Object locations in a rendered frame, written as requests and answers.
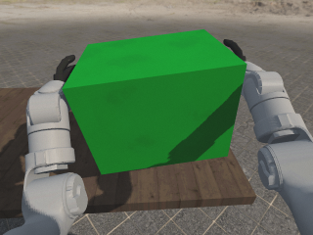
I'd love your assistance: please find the robot right upper arm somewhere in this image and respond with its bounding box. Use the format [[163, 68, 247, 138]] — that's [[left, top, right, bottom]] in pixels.
[[257, 139, 313, 235]]

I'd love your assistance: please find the robot right hand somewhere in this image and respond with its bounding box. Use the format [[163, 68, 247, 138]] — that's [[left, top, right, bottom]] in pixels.
[[223, 39, 246, 62]]

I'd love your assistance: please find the robot left forearm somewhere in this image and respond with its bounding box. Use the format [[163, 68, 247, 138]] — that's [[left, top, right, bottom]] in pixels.
[[22, 80, 75, 220]]

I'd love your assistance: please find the carton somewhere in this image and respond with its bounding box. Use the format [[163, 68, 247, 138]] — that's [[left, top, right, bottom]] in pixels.
[[62, 29, 247, 175]]

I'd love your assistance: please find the robot left upper arm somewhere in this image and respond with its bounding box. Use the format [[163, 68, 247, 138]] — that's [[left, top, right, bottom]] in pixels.
[[3, 172, 88, 235]]

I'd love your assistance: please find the table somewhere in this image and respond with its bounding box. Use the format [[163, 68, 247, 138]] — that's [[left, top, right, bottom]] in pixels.
[[0, 87, 257, 219]]

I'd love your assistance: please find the robot left hand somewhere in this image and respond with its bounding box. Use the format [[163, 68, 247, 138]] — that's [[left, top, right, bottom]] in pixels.
[[53, 55, 76, 82]]

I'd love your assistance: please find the robot right forearm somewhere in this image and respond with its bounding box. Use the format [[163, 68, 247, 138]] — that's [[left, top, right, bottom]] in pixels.
[[241, 61, 313, 145]]

